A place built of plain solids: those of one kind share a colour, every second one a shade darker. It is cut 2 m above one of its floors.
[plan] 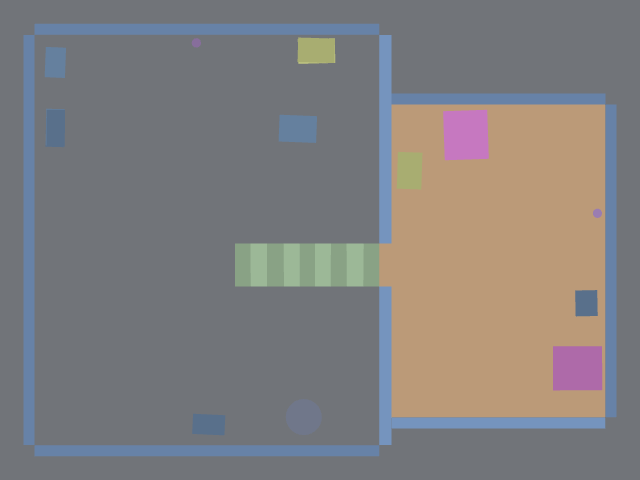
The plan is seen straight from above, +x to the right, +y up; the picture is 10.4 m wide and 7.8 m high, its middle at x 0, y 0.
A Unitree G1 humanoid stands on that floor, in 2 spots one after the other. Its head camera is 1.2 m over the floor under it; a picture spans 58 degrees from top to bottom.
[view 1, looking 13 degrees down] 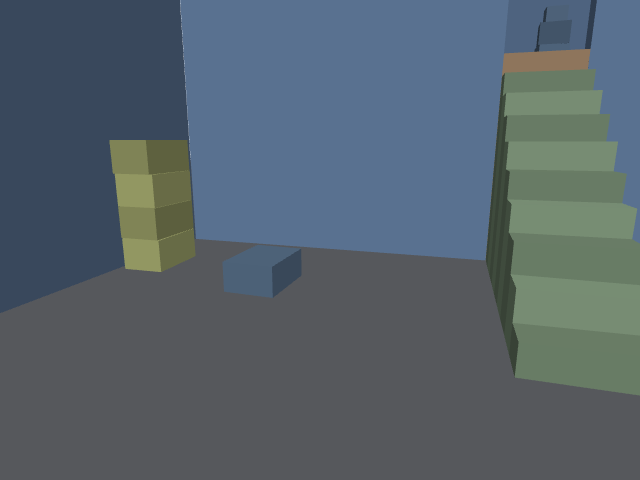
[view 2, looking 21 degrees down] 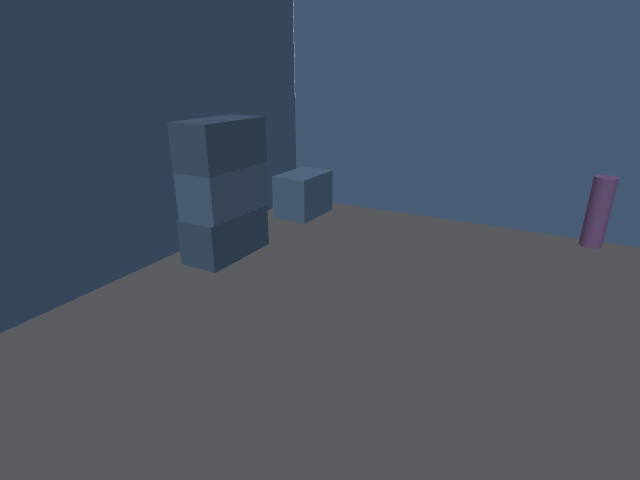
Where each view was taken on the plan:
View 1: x -3.61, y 0.32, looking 17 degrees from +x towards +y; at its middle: wall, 4.91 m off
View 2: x -2.38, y -0.41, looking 118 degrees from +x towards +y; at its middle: ground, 3.35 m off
